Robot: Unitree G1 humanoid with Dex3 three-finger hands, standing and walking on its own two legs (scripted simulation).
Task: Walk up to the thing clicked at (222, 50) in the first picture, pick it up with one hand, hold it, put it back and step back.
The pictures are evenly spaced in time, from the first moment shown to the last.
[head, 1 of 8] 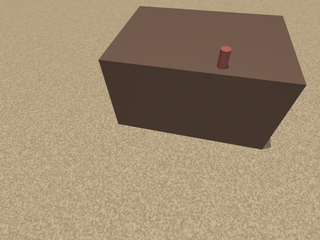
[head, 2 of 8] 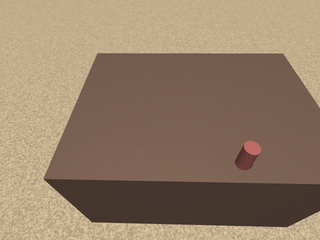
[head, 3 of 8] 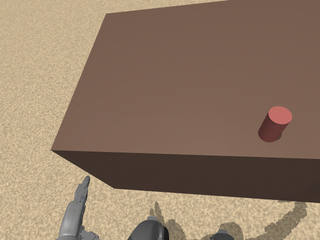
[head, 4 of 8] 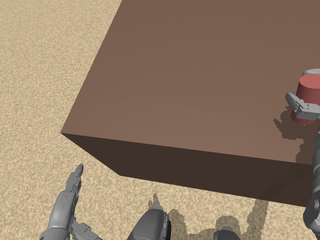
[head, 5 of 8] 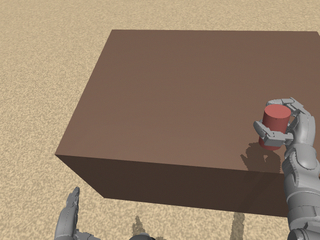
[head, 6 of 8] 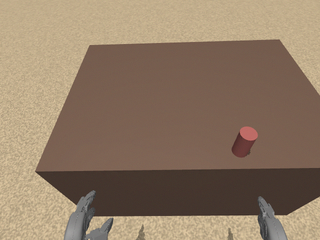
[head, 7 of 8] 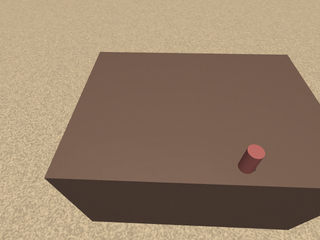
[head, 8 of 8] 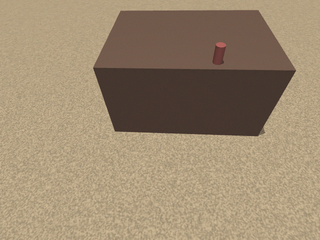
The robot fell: no
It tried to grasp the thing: yes
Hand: right
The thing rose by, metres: 0.23
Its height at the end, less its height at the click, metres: +0.00
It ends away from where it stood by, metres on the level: 0.00
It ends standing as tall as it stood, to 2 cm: yes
